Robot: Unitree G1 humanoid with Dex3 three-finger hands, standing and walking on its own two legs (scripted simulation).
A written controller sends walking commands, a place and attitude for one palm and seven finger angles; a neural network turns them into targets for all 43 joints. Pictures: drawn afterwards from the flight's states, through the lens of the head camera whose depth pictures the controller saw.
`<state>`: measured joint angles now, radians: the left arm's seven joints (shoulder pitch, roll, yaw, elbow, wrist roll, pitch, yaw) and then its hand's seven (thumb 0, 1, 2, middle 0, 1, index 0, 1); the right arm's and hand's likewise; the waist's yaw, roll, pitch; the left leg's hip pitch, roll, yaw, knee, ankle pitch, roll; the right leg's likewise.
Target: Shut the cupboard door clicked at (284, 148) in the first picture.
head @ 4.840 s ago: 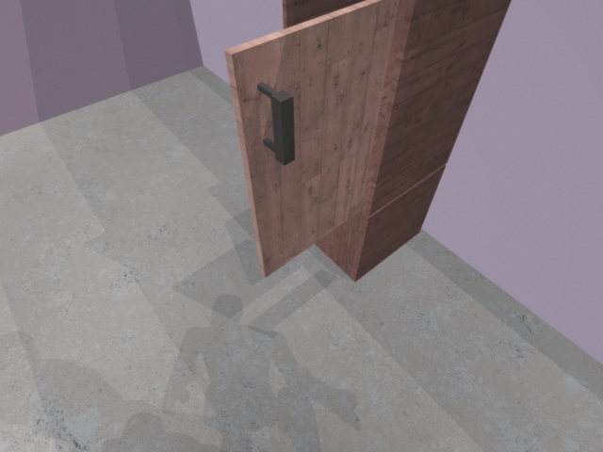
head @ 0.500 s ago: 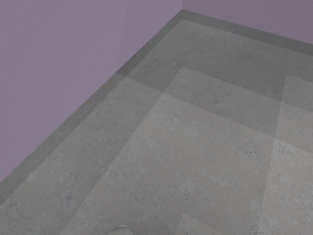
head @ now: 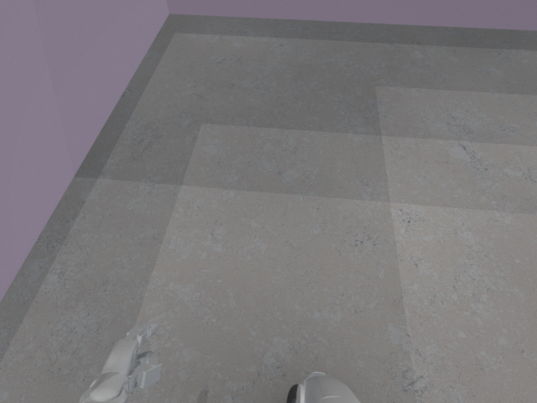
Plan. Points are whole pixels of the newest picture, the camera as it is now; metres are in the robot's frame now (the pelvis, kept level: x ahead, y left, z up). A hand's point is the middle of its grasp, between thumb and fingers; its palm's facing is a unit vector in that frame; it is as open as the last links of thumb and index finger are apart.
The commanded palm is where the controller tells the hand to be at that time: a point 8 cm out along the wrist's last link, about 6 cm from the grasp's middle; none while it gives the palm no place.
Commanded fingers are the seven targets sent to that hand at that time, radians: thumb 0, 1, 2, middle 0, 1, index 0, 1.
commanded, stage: walk around to get in front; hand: left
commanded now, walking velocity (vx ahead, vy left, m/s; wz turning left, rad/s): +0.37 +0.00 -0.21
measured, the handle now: out of the picture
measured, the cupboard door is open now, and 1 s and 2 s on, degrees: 91 91 91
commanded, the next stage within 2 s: walk to a spot facing it in 0.42 s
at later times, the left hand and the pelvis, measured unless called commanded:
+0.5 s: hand (169, 392) +0.16 +0.17 -0.16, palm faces +0.03 -0.99 -0.17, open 7.3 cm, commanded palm none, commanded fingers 0.00 0.90 0.90 -0.20 -0.30 -0.20 -0.30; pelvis +0.24 +0.00 +0.01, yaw -5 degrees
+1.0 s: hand (199, 209) +0.50 +0.15 -0.13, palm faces +0.13 -0.96 -0.26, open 7.3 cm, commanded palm none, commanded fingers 0.00 0.90 0.90 -0.20 -0.30 -0.20 -0.30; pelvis +0.40 -0.05 +0.02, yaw +9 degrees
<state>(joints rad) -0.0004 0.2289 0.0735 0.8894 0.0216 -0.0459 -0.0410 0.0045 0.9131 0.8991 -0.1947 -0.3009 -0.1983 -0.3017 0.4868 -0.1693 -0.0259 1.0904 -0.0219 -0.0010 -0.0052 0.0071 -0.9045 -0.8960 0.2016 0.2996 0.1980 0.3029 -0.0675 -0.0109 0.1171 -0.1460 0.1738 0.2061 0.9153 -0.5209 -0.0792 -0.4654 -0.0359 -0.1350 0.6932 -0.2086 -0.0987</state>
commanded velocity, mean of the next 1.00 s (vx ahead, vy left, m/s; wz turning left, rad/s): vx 0.17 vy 0.00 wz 0.26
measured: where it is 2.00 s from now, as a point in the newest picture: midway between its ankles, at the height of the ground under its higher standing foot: (292, 307)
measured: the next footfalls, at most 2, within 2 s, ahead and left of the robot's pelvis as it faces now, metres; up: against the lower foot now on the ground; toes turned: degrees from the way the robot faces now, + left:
left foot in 0.50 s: +0.38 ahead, +0.10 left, +0.00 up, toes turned +2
right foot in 0.86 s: +0.44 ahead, -0.15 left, +0.00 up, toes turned -3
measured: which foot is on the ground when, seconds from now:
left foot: up 0.00-0.48, down 0.50-0.86, up 0.88-1.00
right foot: down 0.00-0.50, up 0.52-0.84, down 0.86-1.00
